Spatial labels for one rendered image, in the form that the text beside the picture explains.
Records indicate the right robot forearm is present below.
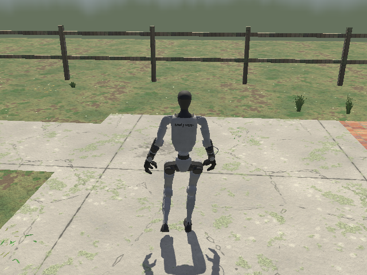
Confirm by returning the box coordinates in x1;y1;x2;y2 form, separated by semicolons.
205;139;215;161

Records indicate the left robot forearm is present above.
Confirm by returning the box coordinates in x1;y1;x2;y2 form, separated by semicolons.
146;138;159;162

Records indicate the left robot shin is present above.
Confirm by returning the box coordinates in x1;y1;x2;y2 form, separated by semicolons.
162;188;171;224

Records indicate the right robot upper arm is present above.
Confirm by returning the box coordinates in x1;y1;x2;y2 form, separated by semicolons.
196;116;212;147

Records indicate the left robot hand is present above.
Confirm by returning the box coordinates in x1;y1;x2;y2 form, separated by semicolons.
144;160;157;174

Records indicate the right robot hand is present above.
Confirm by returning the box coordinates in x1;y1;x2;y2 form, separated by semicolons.
203;158;216;171

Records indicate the humanoid robot torso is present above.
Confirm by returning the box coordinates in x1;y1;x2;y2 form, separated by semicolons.
171;113;197;172

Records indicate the left robot upper arm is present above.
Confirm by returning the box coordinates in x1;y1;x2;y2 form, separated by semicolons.
154;115;172;147

